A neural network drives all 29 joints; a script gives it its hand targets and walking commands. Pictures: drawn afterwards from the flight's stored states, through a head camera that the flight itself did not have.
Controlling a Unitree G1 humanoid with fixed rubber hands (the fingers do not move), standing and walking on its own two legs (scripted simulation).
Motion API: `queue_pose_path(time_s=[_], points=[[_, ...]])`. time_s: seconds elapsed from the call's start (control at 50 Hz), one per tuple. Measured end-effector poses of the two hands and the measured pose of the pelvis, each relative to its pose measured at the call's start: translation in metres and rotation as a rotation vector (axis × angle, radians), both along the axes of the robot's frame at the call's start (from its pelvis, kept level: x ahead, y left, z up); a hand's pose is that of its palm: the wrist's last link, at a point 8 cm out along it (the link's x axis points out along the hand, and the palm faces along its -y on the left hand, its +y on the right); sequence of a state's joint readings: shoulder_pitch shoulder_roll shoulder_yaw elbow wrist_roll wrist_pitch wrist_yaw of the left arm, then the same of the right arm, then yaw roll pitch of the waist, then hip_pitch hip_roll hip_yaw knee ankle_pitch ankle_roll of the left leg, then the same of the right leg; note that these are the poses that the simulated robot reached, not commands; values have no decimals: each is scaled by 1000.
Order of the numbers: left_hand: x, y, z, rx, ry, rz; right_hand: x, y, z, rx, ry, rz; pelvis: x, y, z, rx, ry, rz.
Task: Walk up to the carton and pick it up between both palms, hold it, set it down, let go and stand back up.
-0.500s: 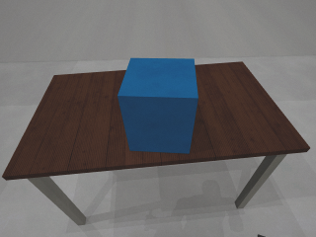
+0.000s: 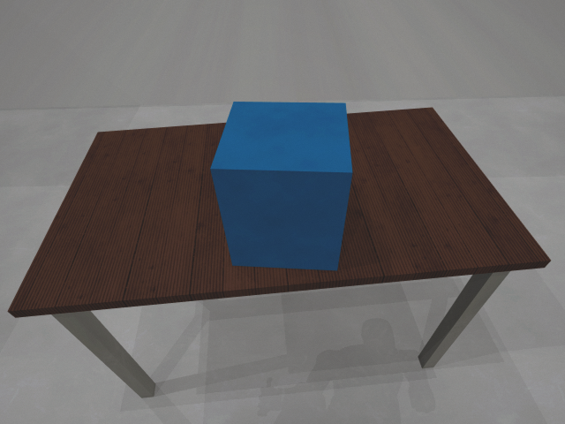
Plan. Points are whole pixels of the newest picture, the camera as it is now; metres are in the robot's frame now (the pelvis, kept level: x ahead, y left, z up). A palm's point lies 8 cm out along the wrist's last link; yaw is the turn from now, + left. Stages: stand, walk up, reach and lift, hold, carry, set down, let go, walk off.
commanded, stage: stand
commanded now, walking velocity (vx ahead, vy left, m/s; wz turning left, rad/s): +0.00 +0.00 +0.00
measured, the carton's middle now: (286, 187) +0.53 +0.03 +0.03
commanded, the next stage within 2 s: walk up in 1.78 s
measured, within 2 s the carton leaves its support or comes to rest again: neither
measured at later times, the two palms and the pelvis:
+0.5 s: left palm out of the picture +0.07 +0.25 -0.12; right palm out of the picture +0.08 -0.26 -0.12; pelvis +0.00 +0.00 +0.00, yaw +0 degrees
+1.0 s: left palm out of the picture +0.07 +0.25 -0.12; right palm out of the picture +0.08 -0.26 -0.12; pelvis +0.00 +0.00 +0.01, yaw +0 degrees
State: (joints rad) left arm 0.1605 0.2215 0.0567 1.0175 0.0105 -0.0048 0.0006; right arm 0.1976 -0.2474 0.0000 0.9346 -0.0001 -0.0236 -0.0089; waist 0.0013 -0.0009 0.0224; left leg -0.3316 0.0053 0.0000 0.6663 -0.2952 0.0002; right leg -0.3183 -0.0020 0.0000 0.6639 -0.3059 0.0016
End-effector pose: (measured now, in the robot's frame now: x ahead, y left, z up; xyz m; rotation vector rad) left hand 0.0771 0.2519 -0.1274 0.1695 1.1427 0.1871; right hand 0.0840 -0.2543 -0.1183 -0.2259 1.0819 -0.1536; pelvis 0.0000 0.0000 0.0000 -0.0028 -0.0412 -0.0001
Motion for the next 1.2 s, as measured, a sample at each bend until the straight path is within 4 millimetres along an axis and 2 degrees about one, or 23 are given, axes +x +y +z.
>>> queue_pose_path(time_s=[1.2], points=[[-2, -2, 4, 2, 37, 2, -6, -2, 3, 5, 36, -2, 0, -3, 7, 4, 25, 0]])
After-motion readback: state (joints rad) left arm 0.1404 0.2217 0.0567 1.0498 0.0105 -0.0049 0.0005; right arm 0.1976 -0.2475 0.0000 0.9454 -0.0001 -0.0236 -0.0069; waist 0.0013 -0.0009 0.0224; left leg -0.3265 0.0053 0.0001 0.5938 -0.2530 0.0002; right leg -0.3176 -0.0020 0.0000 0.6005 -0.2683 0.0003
